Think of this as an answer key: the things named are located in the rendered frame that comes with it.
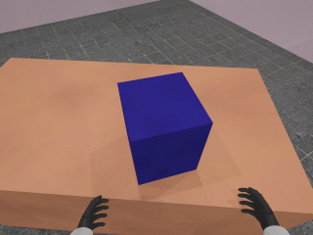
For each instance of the left robot hand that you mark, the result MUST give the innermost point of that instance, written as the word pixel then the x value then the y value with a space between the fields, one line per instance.
pixel 89 215

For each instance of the carton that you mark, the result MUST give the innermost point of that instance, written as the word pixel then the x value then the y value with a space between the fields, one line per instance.
pixel 166 124

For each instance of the right robot forearm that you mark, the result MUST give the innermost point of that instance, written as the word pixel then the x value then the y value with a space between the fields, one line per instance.
pixel 275 230

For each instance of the pedestal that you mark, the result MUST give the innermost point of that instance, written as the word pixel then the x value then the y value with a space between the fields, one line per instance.
pixel 63 142

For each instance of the right robot hand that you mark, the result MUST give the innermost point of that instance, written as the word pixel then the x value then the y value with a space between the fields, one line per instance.
pixel 261 210

